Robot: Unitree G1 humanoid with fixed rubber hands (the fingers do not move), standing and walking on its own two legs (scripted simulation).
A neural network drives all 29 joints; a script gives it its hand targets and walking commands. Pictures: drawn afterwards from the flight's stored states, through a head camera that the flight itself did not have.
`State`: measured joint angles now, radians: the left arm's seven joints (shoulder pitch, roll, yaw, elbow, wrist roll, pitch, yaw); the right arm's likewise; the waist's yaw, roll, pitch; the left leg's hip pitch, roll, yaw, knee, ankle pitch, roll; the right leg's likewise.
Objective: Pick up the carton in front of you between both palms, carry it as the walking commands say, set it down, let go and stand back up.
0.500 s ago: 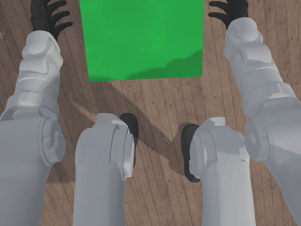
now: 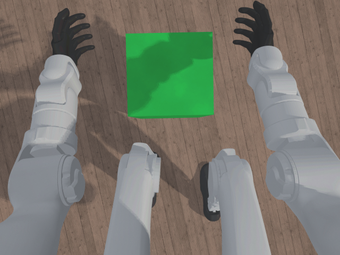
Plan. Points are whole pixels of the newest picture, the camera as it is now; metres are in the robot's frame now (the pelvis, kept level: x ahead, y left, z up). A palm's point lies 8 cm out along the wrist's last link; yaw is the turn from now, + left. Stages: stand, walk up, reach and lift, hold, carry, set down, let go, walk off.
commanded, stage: set down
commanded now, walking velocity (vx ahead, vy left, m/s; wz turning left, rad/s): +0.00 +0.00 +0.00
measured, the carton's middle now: (169, 84) +0.49 +0.06 -0.33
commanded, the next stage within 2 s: let go in 0.58 s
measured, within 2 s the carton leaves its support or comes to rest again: neither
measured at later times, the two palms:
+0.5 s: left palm out of the picture +0.49 +0.28 +0.04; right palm (317, 4) +0.53 -0.12 +0.04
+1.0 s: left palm out of the picture +0.40 +0.28 +0.15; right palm out of the picture +0.43 -0.16 +0.15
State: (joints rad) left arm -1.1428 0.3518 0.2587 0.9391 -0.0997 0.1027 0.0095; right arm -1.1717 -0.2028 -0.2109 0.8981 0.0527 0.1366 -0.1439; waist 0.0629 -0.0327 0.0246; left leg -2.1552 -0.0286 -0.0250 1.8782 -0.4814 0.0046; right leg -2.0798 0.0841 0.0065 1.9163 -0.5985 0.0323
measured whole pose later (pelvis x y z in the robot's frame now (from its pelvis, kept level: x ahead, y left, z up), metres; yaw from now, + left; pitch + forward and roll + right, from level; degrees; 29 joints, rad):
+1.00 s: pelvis +0.08 +0.02 +0.26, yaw +2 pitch +32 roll -2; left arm -0.39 0.24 0.20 0.62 0.03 0.05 -0.09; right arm -0.38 -0.13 -0.17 0.58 -0.07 0.07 -0.04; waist 0.04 -0.01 -0.07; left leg -1.12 -0.04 -0.04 0.84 -0.28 0.03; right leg -1.05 0.04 0.06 0.84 -0.35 0.03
